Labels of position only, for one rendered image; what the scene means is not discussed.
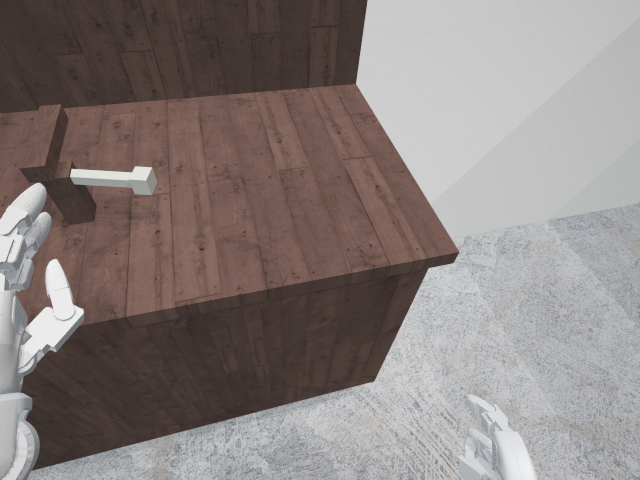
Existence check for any counter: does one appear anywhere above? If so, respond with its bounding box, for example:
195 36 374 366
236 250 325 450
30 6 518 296
0 0 459 471

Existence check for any tap lever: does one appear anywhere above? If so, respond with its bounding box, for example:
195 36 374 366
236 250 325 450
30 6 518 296
70 166 157 195

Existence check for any right robot hand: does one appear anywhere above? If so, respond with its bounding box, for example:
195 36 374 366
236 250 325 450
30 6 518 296
459 394 538 480

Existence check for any left robot forearm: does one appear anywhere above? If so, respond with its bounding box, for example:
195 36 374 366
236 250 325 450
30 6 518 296
0 393 40 480

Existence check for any left robot hand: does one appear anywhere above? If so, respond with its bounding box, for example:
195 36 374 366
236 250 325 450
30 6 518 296
0 183 84 395

